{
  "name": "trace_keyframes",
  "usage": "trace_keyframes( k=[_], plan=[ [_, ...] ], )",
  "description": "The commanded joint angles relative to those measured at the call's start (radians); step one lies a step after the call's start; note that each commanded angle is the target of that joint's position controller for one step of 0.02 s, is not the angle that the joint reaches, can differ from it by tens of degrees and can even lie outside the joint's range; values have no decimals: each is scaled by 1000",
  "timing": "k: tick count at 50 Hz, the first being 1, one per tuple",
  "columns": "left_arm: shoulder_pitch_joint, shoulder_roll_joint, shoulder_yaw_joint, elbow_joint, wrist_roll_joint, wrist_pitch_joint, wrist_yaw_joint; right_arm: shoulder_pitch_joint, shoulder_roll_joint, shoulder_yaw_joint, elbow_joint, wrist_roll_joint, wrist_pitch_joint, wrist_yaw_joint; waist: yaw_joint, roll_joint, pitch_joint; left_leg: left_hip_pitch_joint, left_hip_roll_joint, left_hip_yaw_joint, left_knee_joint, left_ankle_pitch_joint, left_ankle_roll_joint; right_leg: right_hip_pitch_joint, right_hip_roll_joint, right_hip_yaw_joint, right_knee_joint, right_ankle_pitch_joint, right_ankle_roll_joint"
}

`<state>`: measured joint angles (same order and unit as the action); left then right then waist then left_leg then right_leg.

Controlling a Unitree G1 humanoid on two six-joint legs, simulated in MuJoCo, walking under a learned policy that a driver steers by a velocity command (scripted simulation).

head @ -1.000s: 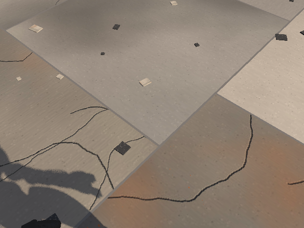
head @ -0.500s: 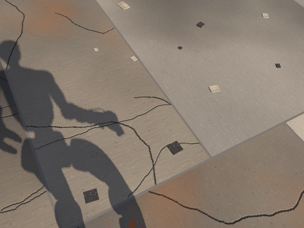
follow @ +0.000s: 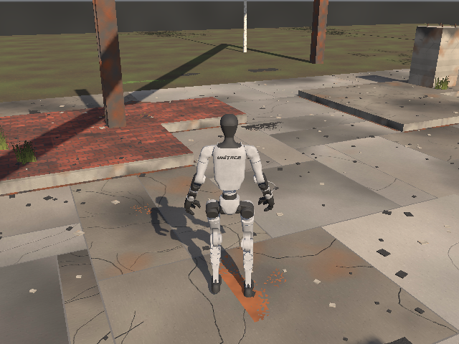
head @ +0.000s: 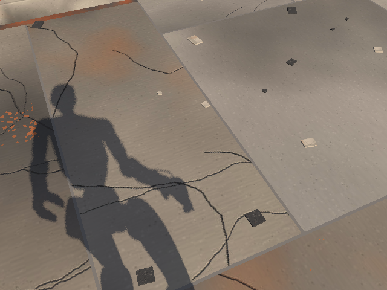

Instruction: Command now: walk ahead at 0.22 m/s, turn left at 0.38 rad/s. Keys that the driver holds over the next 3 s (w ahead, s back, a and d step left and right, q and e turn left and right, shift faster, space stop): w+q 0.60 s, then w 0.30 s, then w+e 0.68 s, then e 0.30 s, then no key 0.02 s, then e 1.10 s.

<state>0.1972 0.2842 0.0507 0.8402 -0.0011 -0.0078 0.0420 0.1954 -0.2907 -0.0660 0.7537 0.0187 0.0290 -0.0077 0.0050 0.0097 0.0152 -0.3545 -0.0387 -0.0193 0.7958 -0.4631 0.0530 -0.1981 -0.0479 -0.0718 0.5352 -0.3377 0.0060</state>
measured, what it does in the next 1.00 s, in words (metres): walks ahead, turning left: left foot, then right foot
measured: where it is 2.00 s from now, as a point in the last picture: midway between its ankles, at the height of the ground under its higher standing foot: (123, 175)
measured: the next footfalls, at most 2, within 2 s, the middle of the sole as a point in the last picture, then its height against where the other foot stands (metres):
left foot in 0.20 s outside the picture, level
right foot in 0.68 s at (185, 289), level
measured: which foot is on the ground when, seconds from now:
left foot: up 0.00-0.18, down 0.20-0.70, up 0.72-1.00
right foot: down 0.00-0.20, up 0.22-0.66, down 0.68-1.00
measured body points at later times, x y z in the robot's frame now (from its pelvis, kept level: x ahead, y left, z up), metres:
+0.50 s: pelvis +0.18 +0.10 +0.02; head +0.20 +0.13 +0.46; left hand +0.34 +0.39 -0.07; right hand +0.25 -0.17 -0.09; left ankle +0.07 +0.15 -0.73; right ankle +0.39 -0.03 -0.67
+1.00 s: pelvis +0.47 +0.16 +0.01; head +0.50 +0.18 +0.46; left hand +0.35 +0.42 -0.12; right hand +0.76 +0.03 -0.07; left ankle +0.54 +0.37 -0.68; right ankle +0.48 +0.05 -0.73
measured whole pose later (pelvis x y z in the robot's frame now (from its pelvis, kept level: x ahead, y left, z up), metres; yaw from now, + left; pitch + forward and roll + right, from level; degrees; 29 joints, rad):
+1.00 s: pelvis +0.47 +0.16 +0.01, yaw +24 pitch +2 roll -2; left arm 0.38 0.28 0.06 0.87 -0.02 -0.09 -0.02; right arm 0.10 -0.28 -0.03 0.67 0.00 -0.07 0.00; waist 0.10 0.04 0.04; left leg -0.63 0.10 -0.07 0.74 -0.12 -0.01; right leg -0.08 0.06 -0.02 0.25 -0.19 -0.04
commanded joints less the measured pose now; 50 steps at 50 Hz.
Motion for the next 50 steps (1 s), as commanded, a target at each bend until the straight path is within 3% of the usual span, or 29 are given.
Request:
trace_keyframes(
  k=[1, 5, 7, 8, 9, 10, 11, 12, 13, 14, 15, 16, 18, 21, 23, 28, 31, 32, 33, 34, 35, 36, 37, 38, 39, 41, 43, 46, 50],
  plan=[
    [38, 194, 52, -44, -10, -31, 20, -132, -81, -28, -126, 16, -33, 13, 45, -138, 102, -410, 118, -70, 209, -80, -7, 165, -393, 456, -393, -306, -228],
    [-45, 214, 64, -62, -16, -32, -9, -82, -50, -17, -100, -1, -37, 42, 17, -139, 46, -82, 111, 66, -22, 62, -29, 28, -231, 98, -373, -35, -131],
    [-46, 214, 67, -57, -25, -28, -26, 3, -62, -26, -66, 4, -36, 49, -22, -116, 14, 84, 62, 138, -134, 192, -31, -29, -211, 16, -295, -54, -120],
    [-39, 200, 64, -55, -25, -27, -31, 67, -73, -35, -41, 5, -33, 47, -48, -90, -2, 186, 23, 176, -168, 206, -20, -78, -201, -18, -215, -54, -108],
    [-22, 164, 52, -53, -16, -28, -36, 163, -113, -58, -11, 10, -31, 39, -88, -31, -35, 308, -18, 185, -186, 177, 8, -131, -173, -61, -51, 5, -87],
    [-38, 99, 29, -70, 4, -32, -42, 296, -188, -88, 14, 19, -31, 26, -150, 153, -43, 428, 61, -13, -305, 105, 77, -264, -109, -133, 294, 14, -29],
    [-98, 18, 3, -166, 20, -53, -37, 318, -327, -100, -27, 7, -55, 22, -114, 401, -73, 511, 324, -689, -553, -116, 273, -587, 60, -25, 653, -289, 31],
    [-139, 104, 19, -184, -40, -80, -39, 285, -263, -78, -45, -3, -87, 37, -119, 197, -93, 505, 416, -882, -679, -319, 347, -698, 47, 140, 777, -246, 8],
    [-156, 138, 27, -187, -64, -102, -47, 243, -210, -59, -47, -5, -109, 37, -94, 151, -9, 463, 412, -788, -658, -278, 313, -745, -7, 155, 775, -153, -28],
    [-126, 147, 29, -164, -43, -117, -48, 198, -162, -43, -54, -4, -117, 35, -65, 97, 24, 410, 362, -655, -621, -149, 263, -704, -45, 156, 716, -58, -45],
    [-108, 146, 34, -143, -12, -124, -46, 144, -145, -35, -66, -6, -113, 29, -37, 68, 36, 347, 309, -535, -605, -8, 223, -639, -69, 160, 626, 18, -45],
    [-102, 153, 40, -134, 1, -124, -52, 121, -132, -28, -76, -14, -109, 21, -20, 80, 34, 308, 265, -450, -612, 89, 198, -574, -75, 158, 555, 75, -41],
    [-121, 132, 39, -132, 8, -113, -62, 142, -134, -27, -80, -14, -108, 5, -21, 68, 21, 305, 229, -359, -628, 266, 191, -536, -45, 126, 453, 175, -15],
    [-215, 85, 25, -168, 8, -103, -65, 192, -141, -32, -65, -1, -105, -16, -39, 36, 40, 285, 191, -269, -623, 406, 178, -515, 1, 111, 226, 308, 29],
    [-290, 58, 15, -194, 1, -104, -74, 219, -142, -34, -53, -1, -99, -24, -63, 65, 54, 240, 166, -235, -618, 412, 158, -456, 35, 96, 90, 399, 43],
    [-381, 74, 17, -250, -9, -114, -89, 271, -142, -42, -18, 12, -87, -30, -84, 75, 74, 266, 198, -296, -563, 424, 133, -389, 55, 125, -47, 455, 24],
    [-320, 106, 31, -242, -9, -124, -88, 255, -148, -51, -13, 7, -71, -38, -50, 109, 46, 349, 225, -321, -477, 594, 113, -322, 60, 118, -66, 360, -11],
    [-250, 128, 42, -225, -6, -127, -83, 246, -148, -52, -17, 1, -67, -37, -21, 130, -2, 367, 212, -309, -401, 774, 101, -227, 80, 89, -64, 318, -33],
    [-126, 159, 59, -196, -2, -129, -75, 230, -137, -45, -22, -5, -65, -31, 43, 132, -96, 351, 166, -269, -254, 908, 73, -44, 83, 62, -82, 346, -67],
    [45, 191, 67, -176, 14, -127, -69, 207, -104, -28, -46, -19, -64, -24, 121, 106, -249, 199, 119, -256, -16, 782, 44, 261, -36, 174, -19, 316, -131],
    [182, 265, 88, -133, 26, -119, -69, 379, 11, 2, -44, -6, -73, -18, 62, -211, -433, -182, -47, -187, 387, 187, -40, 669, -295, 661, -64, 118, -309],
    [202, 184, 70, -107, 0, -119, -81, 413, -48, 2, -15, 20, -83, -17, 68, -294, -444, -310, -50, -217, 547, -92, -48, 676, -350, 914, -219, -63, -335],
    [120, 126, 54, -119, -12, -112, -75, 286, -125, -18, -32, 32, -88, -14, 81, -186, -249, -379, 7, -202, 593, -29, -48, 523, -312, 765, -248, -116, -292],
    [55, 103, 45, -128, -5, -104, -69, 173, -140, -17, -59, 21, -94, -14, 75, -74, -143, -360, 50, -157, 563, 46, -40, 359, -269, 618, -262, -46, -260],
    [19, 93, 40, -120, 5, -100, -67, 97, -128, -17, -81, 2, -101, -13, 51, -29, -55, -339, 82, -135, 498, 88, -35, 208, -233, 519, -286, 78, -251],
    [3, 73, 30, -110, 19, -106, -64, 105, -94, -14, -82, -4, -100, -5, -1, -59, -35, -255, 129, -122, 403, 126, -25, 86, -184, 417, -333, 195, -243],
    [19, 84, 32, -89, 1, -113, -64, 112, -49, 1, -82, -5, -94, -1, -16, -78, -21, -250, 150, -94, 304, 121, -33, 43, -183, 360, -376, 252, -263],
    [44, 137, 43, -73, -14, -112, -59, 3, -26, 22, -121, -24, -102, 4, 8, -65, 12, -254, 168, -55, 95, 248, -52, 5, -168, 278, -419, 299, -266],
    [117, 172, 49, -53, -30, -90, -53, -139, -31, 30, -153, -12, -123, 21, 54, -60, 28, -143, 103, -17, -162, 464, -79, -20, -123, 216, -396, 338, -222]
  ],
)
Over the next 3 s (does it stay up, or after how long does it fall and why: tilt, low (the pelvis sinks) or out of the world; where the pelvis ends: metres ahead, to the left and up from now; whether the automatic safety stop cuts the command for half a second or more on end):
stays up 0.97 0.29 0.01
